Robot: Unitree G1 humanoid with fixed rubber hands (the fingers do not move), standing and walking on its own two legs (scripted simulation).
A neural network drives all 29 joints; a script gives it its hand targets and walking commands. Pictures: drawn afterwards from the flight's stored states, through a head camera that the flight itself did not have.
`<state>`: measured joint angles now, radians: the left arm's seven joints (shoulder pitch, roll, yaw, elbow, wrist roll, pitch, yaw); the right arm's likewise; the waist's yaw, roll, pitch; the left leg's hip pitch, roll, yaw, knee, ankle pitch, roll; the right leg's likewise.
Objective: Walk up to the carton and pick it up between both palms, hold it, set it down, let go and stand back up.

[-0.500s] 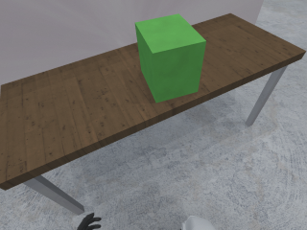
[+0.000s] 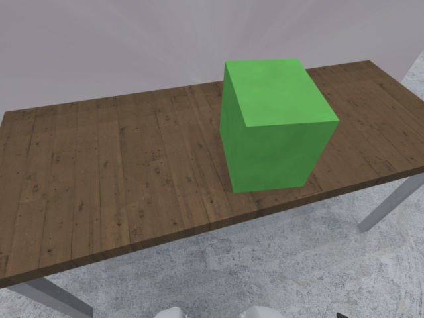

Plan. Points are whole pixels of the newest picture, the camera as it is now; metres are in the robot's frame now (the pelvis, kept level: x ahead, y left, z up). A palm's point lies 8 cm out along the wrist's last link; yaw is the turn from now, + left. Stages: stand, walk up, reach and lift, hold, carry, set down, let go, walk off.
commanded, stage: walk up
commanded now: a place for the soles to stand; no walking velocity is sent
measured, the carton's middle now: (265, 126) +0.56 -0.12 +0.02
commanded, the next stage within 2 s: none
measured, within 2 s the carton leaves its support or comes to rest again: neither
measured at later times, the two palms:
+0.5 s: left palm (163, 299) +0.18 +0.12 -0.11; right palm out of the picture +0.14 -0.36 -0.12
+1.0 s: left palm out of the picture +0.13 +0.14 -0.10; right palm (399, 307) +0.16 -0.36 -0.11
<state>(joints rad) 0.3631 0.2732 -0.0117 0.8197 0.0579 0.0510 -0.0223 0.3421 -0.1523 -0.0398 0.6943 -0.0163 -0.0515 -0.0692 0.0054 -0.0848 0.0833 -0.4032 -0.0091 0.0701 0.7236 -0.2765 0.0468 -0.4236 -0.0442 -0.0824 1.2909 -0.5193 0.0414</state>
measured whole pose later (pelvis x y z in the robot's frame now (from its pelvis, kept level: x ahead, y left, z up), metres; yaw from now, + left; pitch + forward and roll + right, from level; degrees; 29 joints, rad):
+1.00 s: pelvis +0.09 -0.12 +0.02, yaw +5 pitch -2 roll +0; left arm 0.22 0.26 -0.06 0.96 0.00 0.01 0.00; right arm 0.27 -0.24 0.04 0.95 0.00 -0.01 0.00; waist 0.01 0.01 0.04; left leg -0.22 0.02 -0.02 0.54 -0.29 -0.02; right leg -0.27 -0.09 -0.16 0.51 -0.20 0.01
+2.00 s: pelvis +0.01 -0.24 +0.02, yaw +17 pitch -2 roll +1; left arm 0.34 0.27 -0.01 0.90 0.03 0.01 0.00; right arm 0.35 -0.21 -0.01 0.94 -0.02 0.01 0.00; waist 0.01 -0.01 0.02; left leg -0.15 -0.03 -0.02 0.51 -0.32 0.01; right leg -0.28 -0.05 -0.06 0.55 -0.22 -0.01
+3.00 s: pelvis +0.03 -0.22 +0.02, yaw +12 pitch -2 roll +0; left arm 0.29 0.23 -0.03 0.92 0.03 -0.01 0.02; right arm 0.29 -0.26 0.01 0.93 -0.04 0.02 -0.01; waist 0.01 0.02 0.05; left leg -0.13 -0.01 0.06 0.60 -0.44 0.02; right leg -0.30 -0.01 0.02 0.64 -0.31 0.01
